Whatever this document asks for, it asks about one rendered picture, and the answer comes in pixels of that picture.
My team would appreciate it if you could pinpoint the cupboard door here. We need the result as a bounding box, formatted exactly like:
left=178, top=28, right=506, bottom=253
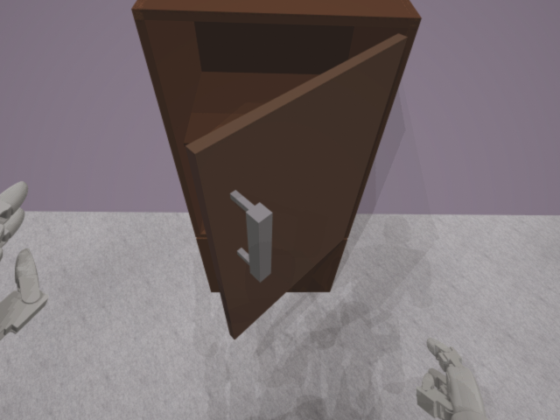
left=185, top=33, right=408, bottom=340

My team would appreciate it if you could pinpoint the handle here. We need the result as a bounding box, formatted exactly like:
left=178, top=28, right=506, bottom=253
left=230, top=190, right=273, bottom=282

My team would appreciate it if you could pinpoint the right robot hand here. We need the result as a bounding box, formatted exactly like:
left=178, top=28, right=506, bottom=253
left=416, top=338, right=486, bottom=420

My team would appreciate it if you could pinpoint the left robot hand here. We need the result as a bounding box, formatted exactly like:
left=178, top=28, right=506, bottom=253
left=0, top=181, right=48, bottom=340

